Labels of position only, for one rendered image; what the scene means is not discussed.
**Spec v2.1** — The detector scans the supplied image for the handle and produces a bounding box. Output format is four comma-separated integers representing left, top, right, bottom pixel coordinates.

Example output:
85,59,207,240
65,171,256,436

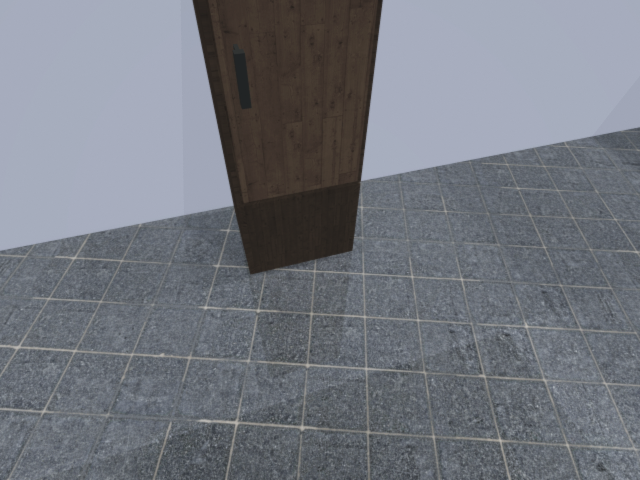
233,44,252,109

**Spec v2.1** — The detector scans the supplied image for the cupboard door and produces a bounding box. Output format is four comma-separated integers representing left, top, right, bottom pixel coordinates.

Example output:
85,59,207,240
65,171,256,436
208,0,378,203

